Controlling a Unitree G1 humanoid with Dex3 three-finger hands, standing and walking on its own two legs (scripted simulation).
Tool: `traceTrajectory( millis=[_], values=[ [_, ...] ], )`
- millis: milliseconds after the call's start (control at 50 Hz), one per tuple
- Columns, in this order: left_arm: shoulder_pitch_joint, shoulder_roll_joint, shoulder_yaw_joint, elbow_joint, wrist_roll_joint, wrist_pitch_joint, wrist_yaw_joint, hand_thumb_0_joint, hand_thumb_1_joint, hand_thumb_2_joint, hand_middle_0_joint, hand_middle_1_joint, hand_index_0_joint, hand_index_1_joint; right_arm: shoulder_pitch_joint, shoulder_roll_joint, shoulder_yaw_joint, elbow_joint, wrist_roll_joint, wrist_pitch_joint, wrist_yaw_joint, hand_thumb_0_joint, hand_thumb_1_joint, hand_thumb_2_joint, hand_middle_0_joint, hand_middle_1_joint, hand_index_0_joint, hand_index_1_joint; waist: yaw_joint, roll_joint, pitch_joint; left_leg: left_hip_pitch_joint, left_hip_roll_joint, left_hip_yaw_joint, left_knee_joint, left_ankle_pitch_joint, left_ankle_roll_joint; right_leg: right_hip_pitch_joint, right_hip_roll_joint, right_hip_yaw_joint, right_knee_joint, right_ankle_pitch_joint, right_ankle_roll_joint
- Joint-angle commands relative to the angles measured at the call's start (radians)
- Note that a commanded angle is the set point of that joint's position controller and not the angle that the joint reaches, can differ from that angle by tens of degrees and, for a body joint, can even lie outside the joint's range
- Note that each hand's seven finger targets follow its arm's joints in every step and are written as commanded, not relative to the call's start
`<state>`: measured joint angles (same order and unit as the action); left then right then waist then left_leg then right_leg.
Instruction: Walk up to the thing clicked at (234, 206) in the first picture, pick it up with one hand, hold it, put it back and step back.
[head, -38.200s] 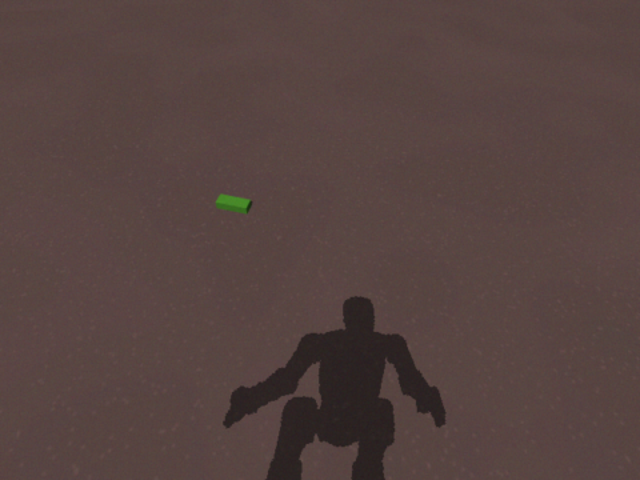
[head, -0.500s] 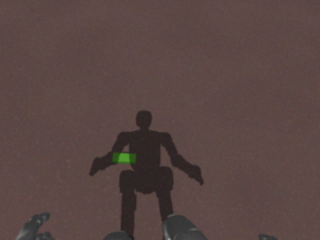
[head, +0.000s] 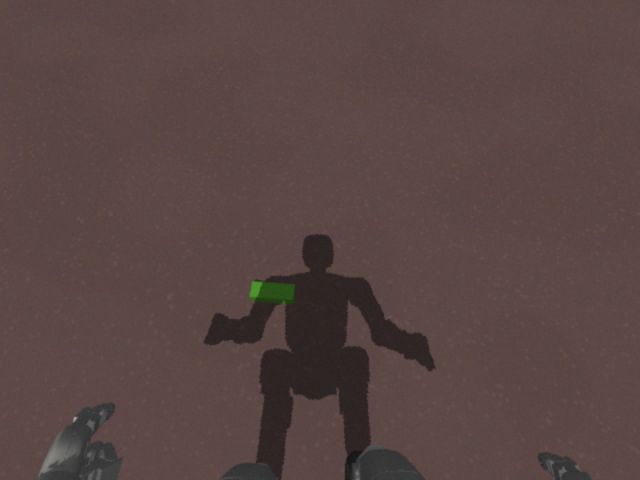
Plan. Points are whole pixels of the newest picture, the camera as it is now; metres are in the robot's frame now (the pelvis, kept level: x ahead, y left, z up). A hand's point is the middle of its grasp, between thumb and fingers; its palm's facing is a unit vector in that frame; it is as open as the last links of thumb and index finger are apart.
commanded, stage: step back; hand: left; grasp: from above
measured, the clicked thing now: (272, 292) +0.67 +0.14 -0.74
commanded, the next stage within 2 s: none
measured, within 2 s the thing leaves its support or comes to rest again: neither
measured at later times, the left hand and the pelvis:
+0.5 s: hand out of the picture -0.08 +0.24 -0.15, palm faces -0.08 -0.91 -0.41, open 7.3 cm; pelvis -0.17 -0.03 -0.01, yaw -5 degrees
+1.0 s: hand out of the picture -0.21 +0.22 -0.15, palm faces +0.03 -0.93 -0.36, open 7.3 cm; pelvis -0.34 -0.04 +0.00, yaw +3 degrees
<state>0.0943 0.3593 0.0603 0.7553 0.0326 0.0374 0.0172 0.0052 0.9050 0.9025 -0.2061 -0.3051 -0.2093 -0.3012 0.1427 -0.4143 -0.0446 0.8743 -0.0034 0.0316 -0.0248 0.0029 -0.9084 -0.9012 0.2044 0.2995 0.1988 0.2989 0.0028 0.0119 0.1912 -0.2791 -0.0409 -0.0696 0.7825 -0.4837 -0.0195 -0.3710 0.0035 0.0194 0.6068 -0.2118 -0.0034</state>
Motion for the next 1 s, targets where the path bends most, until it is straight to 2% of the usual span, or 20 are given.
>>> traceTrajectory(
  millis=[0,40,60,80,120,160,320,440,460,480,500,520,600,660,760,840,880,900,920,980],
  values=[
    [0.012,0.223,0.06,-0.081,-0.02,0.016,0.003,0.0,0.9,0.9,-0.2,-0.3,-0.2,-0.3,0.111,-0.159,-0.068,-0.039,-0.03,-0.037,-0.006,0.0,-0.9,-0.9,0.2,0.3,0.2,0.3,-0.013,-0.139,-0.282,0.121,0.057,-0.021,-0.414,0.374,0.037,0.165,-0.129,0.174,0.053,0.251,-0.096],
    [0.006,0.194,0.066,-0.087,-0.018,0.016,0.011,0.0,0.9,0.9,-0.2,-0.3,-0.2,-0.3,0.025,-0.32,-0.097,-0.075,-0.047,-0.035,0.005,0.0,-0.9,-0.9,0.2,0.3,0.2,0.3,-0.012,0.183,-0.223,0.106,0.399,-0.419,-0.453,0.574,0.221,-0.124,0.119,0.083,0.365,-0.402,-0.013],
    [-0.034,0.221,0.08,-0.082,-0.003,0.016,0.023,0.0,0.9,0.9,-0.2,-0.3,-0.2,-0.3,0.031,-0.344,-0.103,-0.087,-0.037,-0.037,0.005,0.0,-0.9,-0.9,0.2,0.3,0.2,0.3,-0.069,0.221,-0.197,-0.042,0.479,-0.507,-0.487,0.541,0.32,-0.058,0.111,0.174,0.534,-0.47,-0.004],
    [-0.018,0.234,0.081,-0.068,-0.004,0.015,0.022,0.0,0.9,0.9,-0.2,-0.3,-0.2,-0.3,-0.018,-0.312,-0.098,-0.085,-0.035,-0.042,-0.001,0.0,-0.9,-0.9,0.2,0.3,0.2,0.3,-0.032,0.178,-0.171,-0.049,0.457,-0.444,-0.482,0.516,0.322,-0.073,0.094,0.204,0.628,-0.397,-0.009],
    [0.057,0.212,0.082,-0.029,-0.024,0.013,0.011,0.0,0.9,0.9,-0.2,-0.3,-0.2,-0.3,-0.093,-0.213,-0.064,-0.106,-0.045,-0.046,-0.002,0.0,-0.9,-0.9,0.2,0.3,0.2,0.3,0.038,0.111,-0.17,0.043,0.281,-0.188,-0.411,0.654,0.216,-0.127,0.122,0.22,0.682,-0.299,-0.017],
    [0.093,0.216,0.089,-0.015,-0.021,0.014,0.004,0.0,0.9,0.9,-0.2,-0.3,-0.2,-0.3,-0.055,-0.185,-0.064,-0.102,-0.032,-0.047,-0.005,0.0,-0.9,-0.9,0.2,0.3,0.2,0.3,0.037,0.115,-0.172,0.098,0.245,-0.145,-0.387,0.66,0.194,-0.145,0.136,0.198,0.692,-0.252,-0.002],
    [0.095,0.196,0.077,-0.025,-0.01,0.002,0.0,0.0,0.9,0.9,-0.2,-0.3,-0.2,-0.3,0.05,-0.213,-0.084,-0.126,-0.021,-0.036,-0.01,0.0,-0.9,-0.9,0.2,0.3,0.2,0.3,-0.042,0.166,-0.264,0.282,0.318,-0.151,-0.314,0.708,0.285,-0.093,0.052,0.109,0.368,-0.317,0.055],
    [0.31,0.199,0.09,0.087,-0.005,-0.002,-0.02,0.0,0.9,0.9,-0.2,-0.3,-0.2,-0.3,-0.089,-0.245,-0.087,-0.166,-0.018,-0.002,0.0,0.0,-0.9,-0.9,0.2,0.3,0.2,0.3,0.056,0.183,-0.302,-0.038,0.252,-0.105,-0.259,0.356,0.16,0.269,0.01,-0.003,-0.139,-0.067,-0.024],
    [0.288,0.239,0.103,0.078,0.009,-0.008,-0.02,0.0,0.9,0.9,-0.2,-0.3,-0.2,-0.3,-0.068,-0.202,-0.074,-0.164,-0.009,0.004,0.001,0.0,-0.9,-0.9,0.2,0.3,0.2,0.3,0.048,0.062,-0.262,-0.159,0.152,-0.087,-0.148,0.205,0.103,0.283,-0.047,0.141,-0.197,-0.119,-0.046],
    [0.242,0.338,0.125,0.043,0.021,-0.012,-0.021,0.0,0.9,0.9,-0.2,-0.3,-0.2,-0.3,-0.052,-0.131,-0.056,-0.181,-0.003,0.002,-0.004,0.0,-0.9,-0.9,0.2,0.3,0.2,0.3,0.042,-0.222,-0.205,-0.362,-0.047,-0.029,0.055,-0.024,0.029,0.248,-0.252,0.464,-0.287,-0.202,-0.119],
    [0.12,0.425,0.14,-0.016,0.021,-0.007,-0.019,0.0,0.9,0.9,-0.2,-0.3,-0.2,-0.3,-0.064,-0.168,-0.074,-0.177,-0.009,0.006,-0.023,0.0,-0.9,-0.9,0.2,0.3,0.2,0.3,0.064,-0.294,-0.15,-0.252,-0.061,-0.069,0.31,-0.131,-0.003,-0.064,-0.424,0.567,-0.366,-0.254,-0.277],
    [0.041,0.409,0.134,-0.041,0.017,-0.011,-0.011,0.0,0.9,0.9,-0.2,-0.3,-0.2,-0.3,-0.061,-0.215,-0.092,-0.155,-0.007,0.005,-0.023,0.0,-0.9,-0.9,0.2,0.3,0.2,0.3,0.041,-0.3,-0.074,-0.171,-0.011,-0.108,0.418,-0.09,0.006,-0.243,-0.449,0.613,-0.426,-0.341,-0.302],
    [-0.07,0.246,0.106,-0.056,0.01,-0.015,-0.003,0.0,0.9,0.9,-0.2,-0.3,-0.2,-0.3,0.1,-0.154,-0.058,-0.07,0.0,-0.004,-0.014,0.0,-0.9,-0.9,0.2,0.3,0.2,0.3,-0.047,-0.177,-0.103,-0.221,-0.099,-0.097,0.463,0.08,0.008,-0.017,-0.16,0.141,-0.236,-0.008,-0.12],
    [0.073,0.229,0.092,-0.052,0.018,-0.02,0.006,0.0,0.9,0.9,-0.2,-0.3,-0.2,-0.3,0.063,-0.153,-0.047,-0.091,-0.003,-0.018,-0.018,0.0,-0.9,-0.9,0.2,0.3,0.2,0.3,0.034,-0.184,-0.169,-0.271,-0.075,-0.054,0.329,0.014,-0.012,0.212,-0.202,0.165,-0.167,0.215,-0.17],
    [0.107,0.239,0.095,-0.059,0.009,-0.008,0.025,0.0,0.9,0.9,-0.2,-0.3,-0.2,-0.3,0.085,-0.136,-0.043,-0.099,-0.018,-0.027,-0.017,0.0,-0.9,-0.9,0.2,0.3,0.2,0.3,0.06,-0.224,-0.27,-0.206,0.022,-0.005,0.007,-0.057,0.002,0.4,-0.303,0.225,-0.089,0.441,-0.217],
    [0.007,0.261,0.074,-0.082,-0.011,0.012,0.013,0.0,0.9,0.9,-0.2,-0.3,-0.2,-0.3,0.239,-0.158,-0.063,-0.021,-0.017,-0.02,-0.005,0.0,-0.9,-0.9,0.2,0.3,0.2,0.3,-0.026,-0.155,-0.31,0.066,0.01,0.079,-0.32,0.216,0.051,0.204,-0.248,0.163,-0.028,0.208,-0.137],
    [0.008,0.196,0.052,-0.096,-0.017,0.012,0.007,0.0,0.9,0.9,-0.2,-0.3,-0.2,-0.3,0.177,-0.27,-0.091,-0.048,-0.041,-0.016,0.0,0.0,-0.9,-0.9,0.2,0.3,0.2,0.3,-0.016,0.154,-0.258,0.122,0.295,-0.351,-0.415,0.356,0.181,-0.096,-0.046,0.025,0.212,-0.173,-0.029],
    [-0.056,0.228,0.074,-0.098,-0.021,0.013,0.018,0.0,0.9,0.9,-0.2,-0.3,-0.2,-0.3,0.105,-0.345,-0.098,-0.075,-0.046,-0.01,0.008,0.0,-0.9,-0.9,0.2,0.3,0.2,0.3,-0.047,0.229,-0.208,-0.064,0.428,-0.465,-0.481,0.368,0.316,-0.086,0.047,0.022,0.431,-0.433,-0.003],
    [-0.053,0.244,0.083,-0.087,-0.01,0.015,0.02,0.0,0.9,0.9,-0.2,-0.3,-0.2,-0.3,0.029,-0.35,-0.1,-0.097,-0.046,-0.02,0.001,0.0,-0.9,-0.9,0.2,0.3,0.2,0.3,-0.033,0.231,-0.162,-0.192,0.486,-0.527,-0.508,0.374,0.369,-0.031,0.03,0.119,0.611,-0.44,-0.001],
    [0.055,0.215,0.078,-0.008,-0.027,0.023,0.01,0.0,0.9,0.9,-0.2,-0.3,-0.2,-0.3,-0.071,-0.213,-0.058,-0.118,-0.055,-0.025,-0.008,0.0,-0.9,-0.9,0.2,0.3,0.2,0.3,0.048,0.073,-0.151,-0.122,0.289,-0.182,-0.412,0.546,0.25,-0.08,0.104,0.168,0.746,-0.296,-0.012]
  ],
)
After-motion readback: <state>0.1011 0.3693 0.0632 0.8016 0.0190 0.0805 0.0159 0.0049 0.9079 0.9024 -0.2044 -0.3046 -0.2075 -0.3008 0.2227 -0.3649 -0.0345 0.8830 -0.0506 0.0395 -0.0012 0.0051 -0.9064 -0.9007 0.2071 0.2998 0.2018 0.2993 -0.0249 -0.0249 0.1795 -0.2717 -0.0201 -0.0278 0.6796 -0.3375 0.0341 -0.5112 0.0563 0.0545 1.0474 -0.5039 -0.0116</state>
